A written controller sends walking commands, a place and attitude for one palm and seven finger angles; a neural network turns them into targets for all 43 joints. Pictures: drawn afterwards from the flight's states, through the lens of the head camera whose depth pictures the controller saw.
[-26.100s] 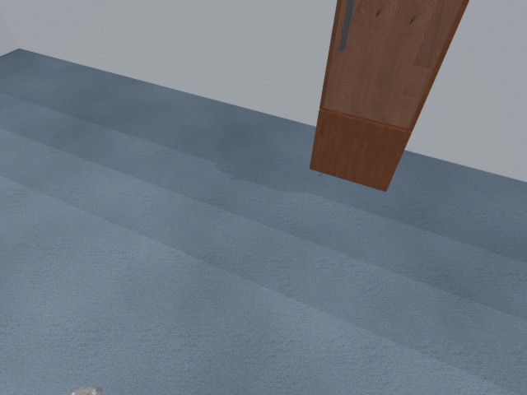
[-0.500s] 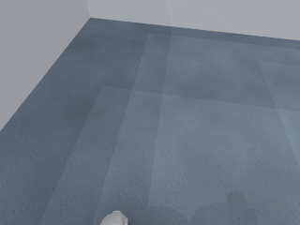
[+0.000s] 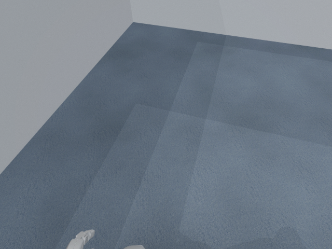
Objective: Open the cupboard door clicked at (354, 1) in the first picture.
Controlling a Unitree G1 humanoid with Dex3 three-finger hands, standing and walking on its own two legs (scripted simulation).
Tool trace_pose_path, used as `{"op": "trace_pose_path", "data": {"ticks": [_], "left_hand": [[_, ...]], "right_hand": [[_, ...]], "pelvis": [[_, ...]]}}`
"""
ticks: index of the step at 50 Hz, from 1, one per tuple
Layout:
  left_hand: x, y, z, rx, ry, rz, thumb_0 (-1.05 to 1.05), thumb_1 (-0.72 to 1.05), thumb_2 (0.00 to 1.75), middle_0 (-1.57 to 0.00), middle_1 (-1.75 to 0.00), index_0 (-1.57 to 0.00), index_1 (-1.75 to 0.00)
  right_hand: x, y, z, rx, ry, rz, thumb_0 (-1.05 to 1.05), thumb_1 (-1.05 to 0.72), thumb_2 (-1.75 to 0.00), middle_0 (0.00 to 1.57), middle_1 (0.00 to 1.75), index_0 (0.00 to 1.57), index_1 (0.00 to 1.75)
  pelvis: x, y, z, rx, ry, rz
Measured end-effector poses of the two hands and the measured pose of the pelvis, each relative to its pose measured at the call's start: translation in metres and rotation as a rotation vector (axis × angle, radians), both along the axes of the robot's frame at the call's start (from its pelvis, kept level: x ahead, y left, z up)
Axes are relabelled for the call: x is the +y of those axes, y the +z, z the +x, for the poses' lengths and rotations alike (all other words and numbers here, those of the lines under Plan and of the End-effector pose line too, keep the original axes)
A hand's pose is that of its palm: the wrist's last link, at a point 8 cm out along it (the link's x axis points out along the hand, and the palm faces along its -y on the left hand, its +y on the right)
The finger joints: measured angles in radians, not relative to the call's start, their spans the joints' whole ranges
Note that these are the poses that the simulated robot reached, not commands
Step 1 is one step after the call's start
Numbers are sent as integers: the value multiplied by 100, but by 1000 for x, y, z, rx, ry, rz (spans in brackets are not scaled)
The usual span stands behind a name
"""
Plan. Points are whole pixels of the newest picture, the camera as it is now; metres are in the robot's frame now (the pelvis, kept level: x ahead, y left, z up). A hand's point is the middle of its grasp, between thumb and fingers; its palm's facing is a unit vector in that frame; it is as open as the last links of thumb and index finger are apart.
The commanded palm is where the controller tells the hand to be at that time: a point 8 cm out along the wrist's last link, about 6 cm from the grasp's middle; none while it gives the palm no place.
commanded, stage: turn to face it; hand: left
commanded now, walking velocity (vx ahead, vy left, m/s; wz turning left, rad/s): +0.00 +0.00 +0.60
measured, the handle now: out of the picture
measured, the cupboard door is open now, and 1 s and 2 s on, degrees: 42 42 42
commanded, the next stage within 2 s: none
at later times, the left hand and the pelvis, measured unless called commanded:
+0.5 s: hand out of the picture +0.06 +0.24 -0.16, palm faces +0.34 -0.90 -0.27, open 7.4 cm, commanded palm none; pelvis +0.06 +0.00 +0.00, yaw +18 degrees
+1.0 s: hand out of the picture +0.01 +0.17 -0.18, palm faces +0.63 -0.75 -0.20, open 7.4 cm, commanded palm none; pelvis +0.08 -0.02 -0.01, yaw +39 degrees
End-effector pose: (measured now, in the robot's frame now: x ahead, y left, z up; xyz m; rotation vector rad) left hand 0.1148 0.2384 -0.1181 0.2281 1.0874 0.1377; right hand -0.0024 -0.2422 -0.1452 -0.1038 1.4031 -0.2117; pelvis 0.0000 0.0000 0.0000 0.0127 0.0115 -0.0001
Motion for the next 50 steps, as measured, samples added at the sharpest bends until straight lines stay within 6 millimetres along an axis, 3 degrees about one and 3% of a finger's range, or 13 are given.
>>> {"op": "trace_pose_path", "data": {"ticks": [4,8,14,17,20,25,31,34,42,47,50], "left_hand": [[-4,6,-6,16,64,0,0,91,90,-20,-30,-20,-30],[-4,2,-22,53,131,-22,0,91,90,-20,-30,-20,-30],[15,-24,-65,142,253,-58,0,90,90,-20,-30,-20,-30],[31,-37,-83,198,302,-50,1,90,90,-20,-30,-20,-30],[41,-32,-86,214,351,-29,1,91,90,-20,-30,-20,-30],[45,-12,-74,150,397,-4,1,91,90,-19,-30,-19,-30],[29,3,-54,63,432,38,1,91,90,-19,-30,-19,-30],[13,6,-54,35,451,63,1,91,90,-19,-30,-19,-30],[-31,6,-82,87,564,-15,1,91,90,-20,-30,-20,-30],[-43,-10,-114,107,663,-72,1,90,90,-20,-30,-20,-30],[-39,-28,-140,128,728,-97,1,90,90,-20,-30,-20,-30]], "right_hand": [[-14,11,46,-31,66,-11,0,-92,-90,20,30,19,30],[-16,22,103,-92,164,-24,0,-92,-90,20,29,19,30],[8,29,194,-220,333,-62,0,-92,-90,19,29,19,30],[22,30,224,-291,393,-81,0,-91,-90,20,29,19,30],[30,35,236,-297,435,-87,0,-91,-90,20,29,19,30],[32,33,240,-244,483,-62,0,-91,-90,20,30,20,30],[18,14,245,-180,510,-10,0,-91,-90,20,30,20,30],[9,2,256,-157,524,9,0,-91,-90,20,30,20,30],[20,18,286,-138,618,23,0,-91,-90,20,29,19,30],[53,25,310,-169,732,16,0,-91,-90,20,29,19,30],[77,23,324,-233,801,6,0,-91,-90,20,30,19,30]], "pelvis": [[-7,9,15,0,65,15],[-8,12,28,5,125,27],[7,-1,42,5,203,6],[13,-11,46,7,234,-4],[11,-6,50,9,266,-12],[4,3,57,9,320,-24],[-20,1,71,6,400,-18],[-31,-5,77,4,441,-4],[-38,10,88,2,558,25],[-32,7,87,1,633,20],[-23,-7,82,-1,678,-5]]}}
